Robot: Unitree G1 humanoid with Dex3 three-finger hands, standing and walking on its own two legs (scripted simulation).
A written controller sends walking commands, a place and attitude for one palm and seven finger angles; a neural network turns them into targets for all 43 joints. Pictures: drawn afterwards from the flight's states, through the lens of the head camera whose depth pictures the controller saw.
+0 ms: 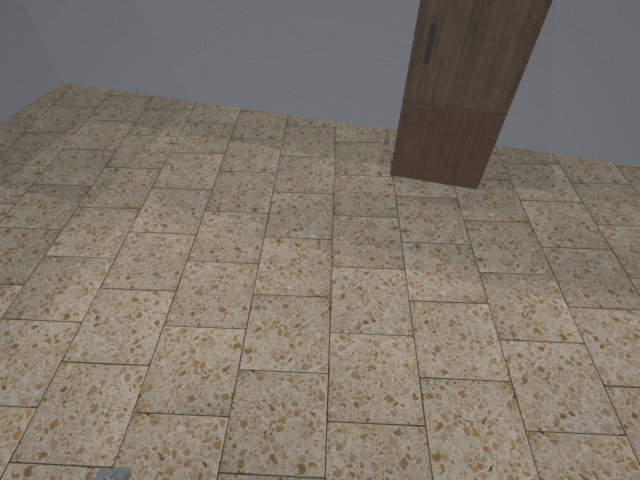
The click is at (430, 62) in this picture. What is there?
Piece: cupboard door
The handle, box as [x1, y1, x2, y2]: [423, 18, 437, 63]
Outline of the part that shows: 434,18 431,22 423,61 424,63 428,63 437,22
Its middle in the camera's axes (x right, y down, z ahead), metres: +0.41 -0.74 +1.44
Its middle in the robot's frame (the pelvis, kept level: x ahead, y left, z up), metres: +1.58 -0.34 -0.09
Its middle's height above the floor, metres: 0.68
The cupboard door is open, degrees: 0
